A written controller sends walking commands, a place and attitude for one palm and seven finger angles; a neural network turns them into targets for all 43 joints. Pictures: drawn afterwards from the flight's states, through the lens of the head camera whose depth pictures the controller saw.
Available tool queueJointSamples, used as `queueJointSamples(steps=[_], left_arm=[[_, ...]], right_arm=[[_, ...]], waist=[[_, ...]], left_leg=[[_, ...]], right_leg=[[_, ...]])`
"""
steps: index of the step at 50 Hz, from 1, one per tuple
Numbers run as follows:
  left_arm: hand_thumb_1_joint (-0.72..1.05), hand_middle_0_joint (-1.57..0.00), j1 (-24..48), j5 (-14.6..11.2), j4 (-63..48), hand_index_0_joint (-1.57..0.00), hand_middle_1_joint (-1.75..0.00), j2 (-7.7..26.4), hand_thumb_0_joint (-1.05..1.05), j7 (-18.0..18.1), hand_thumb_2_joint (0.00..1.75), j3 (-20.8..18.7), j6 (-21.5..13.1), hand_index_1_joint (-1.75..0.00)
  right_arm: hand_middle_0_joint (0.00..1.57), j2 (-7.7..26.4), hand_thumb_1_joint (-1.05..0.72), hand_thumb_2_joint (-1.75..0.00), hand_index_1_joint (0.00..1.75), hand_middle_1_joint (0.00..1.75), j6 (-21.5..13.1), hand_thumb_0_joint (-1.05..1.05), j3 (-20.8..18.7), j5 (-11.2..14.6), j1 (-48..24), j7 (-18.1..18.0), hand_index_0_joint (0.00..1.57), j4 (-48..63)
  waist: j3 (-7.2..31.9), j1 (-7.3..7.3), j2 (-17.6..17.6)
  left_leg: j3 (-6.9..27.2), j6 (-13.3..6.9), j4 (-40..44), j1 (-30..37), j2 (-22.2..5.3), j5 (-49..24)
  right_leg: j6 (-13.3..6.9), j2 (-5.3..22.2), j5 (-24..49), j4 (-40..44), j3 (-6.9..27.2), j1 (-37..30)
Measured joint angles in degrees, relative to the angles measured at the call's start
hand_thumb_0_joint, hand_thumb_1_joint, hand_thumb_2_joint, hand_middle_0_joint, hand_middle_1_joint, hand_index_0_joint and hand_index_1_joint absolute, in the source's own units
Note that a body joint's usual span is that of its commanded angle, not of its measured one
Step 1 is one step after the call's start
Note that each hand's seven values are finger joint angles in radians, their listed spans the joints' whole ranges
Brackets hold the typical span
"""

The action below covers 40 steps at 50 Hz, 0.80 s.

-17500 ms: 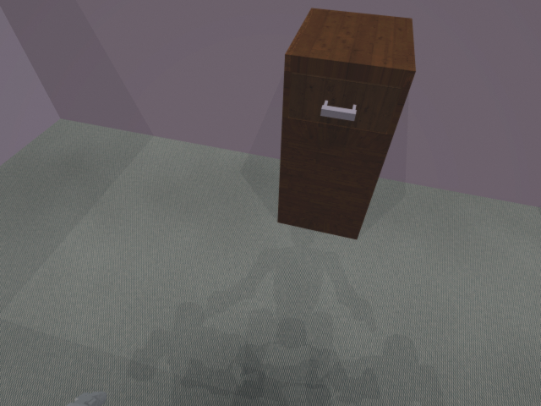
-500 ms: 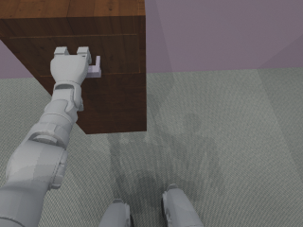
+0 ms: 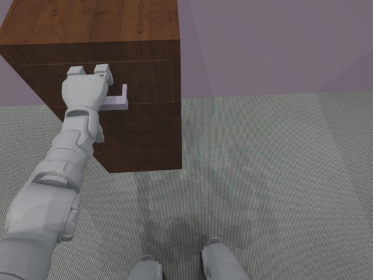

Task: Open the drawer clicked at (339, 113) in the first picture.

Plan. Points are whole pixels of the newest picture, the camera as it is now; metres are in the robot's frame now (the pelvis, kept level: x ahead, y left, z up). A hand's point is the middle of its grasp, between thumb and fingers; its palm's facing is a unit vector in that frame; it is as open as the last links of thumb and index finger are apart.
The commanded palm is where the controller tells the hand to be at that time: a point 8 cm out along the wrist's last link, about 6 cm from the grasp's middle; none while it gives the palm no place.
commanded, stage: lift the fingers back up to retry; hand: left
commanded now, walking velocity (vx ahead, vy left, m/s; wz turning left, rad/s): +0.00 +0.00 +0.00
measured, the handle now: (106, 96) +0.56 +0.15 -0.02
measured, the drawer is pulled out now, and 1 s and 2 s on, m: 0.00 0.00 0.00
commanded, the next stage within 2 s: re-aim the fingers above the handle in 0.40 s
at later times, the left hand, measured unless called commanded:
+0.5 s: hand (89, 101) +0.50 +0.17 +0.04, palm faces -0.04 -0.03 -1.00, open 13.8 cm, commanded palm +0.48 +0.17 +0.10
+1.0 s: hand (93, 99) +0.50 +0.16 +0.04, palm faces -0.03 -0.01 -1.00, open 13.8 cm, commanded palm +0.48 +0.17 +0.09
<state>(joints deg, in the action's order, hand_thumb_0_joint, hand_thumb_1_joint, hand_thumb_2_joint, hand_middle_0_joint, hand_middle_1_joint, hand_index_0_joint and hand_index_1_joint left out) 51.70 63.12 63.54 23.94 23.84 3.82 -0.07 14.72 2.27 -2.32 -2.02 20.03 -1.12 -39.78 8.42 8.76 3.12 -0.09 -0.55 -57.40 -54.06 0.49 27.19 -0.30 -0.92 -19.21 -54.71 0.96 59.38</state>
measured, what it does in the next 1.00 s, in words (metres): stands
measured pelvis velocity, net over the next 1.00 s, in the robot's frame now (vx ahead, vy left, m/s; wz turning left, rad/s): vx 0.03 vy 0.00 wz -0.01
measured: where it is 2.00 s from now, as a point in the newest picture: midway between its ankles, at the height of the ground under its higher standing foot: outside the picture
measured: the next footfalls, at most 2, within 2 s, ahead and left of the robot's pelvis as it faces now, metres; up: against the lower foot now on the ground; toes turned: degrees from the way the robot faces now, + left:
none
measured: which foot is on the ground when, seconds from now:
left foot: down 0.00-1.00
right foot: down 0.00-1.00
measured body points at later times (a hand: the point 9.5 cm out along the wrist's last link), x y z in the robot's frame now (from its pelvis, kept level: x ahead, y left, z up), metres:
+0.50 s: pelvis +0.04 +0.01 +0.03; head +0.13 -0.01 +0.47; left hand +0.50 +0.17 +0.09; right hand +0.07 -0.26 -0.10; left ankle -0.01 +0.12 -0.67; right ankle +0.06 -0.12 -0.67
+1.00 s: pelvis +0.03 +0.00 +0.03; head +0.12 -0.02 +0.47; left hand +0.50 +0.16 +0.10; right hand +0.05 -0.27 -0.11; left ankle -0.01 +0.12 -0.67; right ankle +0.06 -0.12 -0.67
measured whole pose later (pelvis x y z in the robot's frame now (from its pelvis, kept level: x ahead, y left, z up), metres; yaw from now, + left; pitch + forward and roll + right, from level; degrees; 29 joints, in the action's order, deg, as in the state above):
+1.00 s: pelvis +0.03 +0.00 +0.03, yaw -1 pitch +19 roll +0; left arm 46.6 63.9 62.2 20.1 24.0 5.5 -0.2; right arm 14.2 4.9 -3.4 -1.6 18.9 -0.6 -40.2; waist 7.9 6.5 2.7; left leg -0.7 -0.5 -46.8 -40.8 0.4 25.0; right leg -0.3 -1.0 -17.8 -45.7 1.7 46.9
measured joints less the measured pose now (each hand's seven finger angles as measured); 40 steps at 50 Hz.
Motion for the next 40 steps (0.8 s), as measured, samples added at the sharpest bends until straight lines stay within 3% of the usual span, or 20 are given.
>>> queueJointSamples(steps=[6, 16, 29, 34, 40], left_arm=[[-0.48, -0.32, -0.9, -0.6, 0.4, -0.32, -1.20, -1.2, 0.00, -0.3, 0.31, 1.7, 1.2, -1.20], [-0.49, -0.32, -3.8, -0.6, -2.2, -0.32, -1.20, -3.3, 0.00, -1.0, 0.31, 2.0, 0.3, -1.20], [-0.48, -0.32, -8.5, 0.8, -5.8, -0.32, -1.20, -5.1, 0.00, 0.5, 0.31, 3.1, -1.2, -1.20], [-0.49, -0.32, -6.5, 1.1, -3.8, -0.32, -1.20, -5.9, 0.00, 1.7, 0.31, 3.9, 0.7, -1.20], [-0.49, -0.32, -4.8, 0.4, -2.0, -0.32, -1.20, -5.5, 0.00, 0.6, 0.31, 3.4, 2.2, -1.20]], right_arm=[[0.20, 0.0, -0.90, -0.89, 0.29, 0.30, 1.1, 0.00, -0.3, 0.4, 0.2, 0.2, 0.21, -0.5], [0.20, -0.1, -0.90, -0.89, 0.29, 0.30, 2.8, 0.00, -1.0, 0.5, -0.4, 0.7, 0.21, 0.0], [0.20, -1.0, -0.90, -0.89, 0.29, 0.30, 3.2, 0.00, -2.1, -0.1, -2.1, 1.2, 0.20, 0.1], [0.20, -1.3, -0.90, -0.89, 0.29, 0.30, 3.4, 0.00, -1.8, -0.1, -3.0, 1.6, 0.20, -0.6], [0.20, -1.5, -0.90, -0.89, 0.29, 0.30, 3.7, 0.00, -1.2, 0.2, -3.0, 1.3, 0.20, -0.4]], waist=[[-0.3, -0.90, 0.0], [-0.1, -2.16, -0.2], [0.1, -3.88, -0.3], [-0.1, -3.75, -0.2], [-0.3, -3.07, -0.2]], left_leg=[[0.2, -0.1, 4.3, 5.2, 0.0, -0.8], [-0.3, -0.3, 10.0, 12.5, -0.1, -1.5], [0.2, -0.3, 10.6, 14.0, 0.1, -1.2], [0.6, -0.2, 9.9, 13.5, 0.2, -1.2], [0.1, -0.2, 10.6, 13.9, 0.1, -1.7]], right_leg=[[0.1, 0.1, 0.5, 4.1, -0.1, -5.3], [0.3, -0.1, 1.0, 9.3, 0.4, -12.3], [0.4, 0.2, 0.4, 9.7, -0.1, -13.9], [0.2, 0.3, 0.3, 9.1, -0.4, -13.5], [0.2, 0.2, 0.8, 9.4, 0.1, -13.6]])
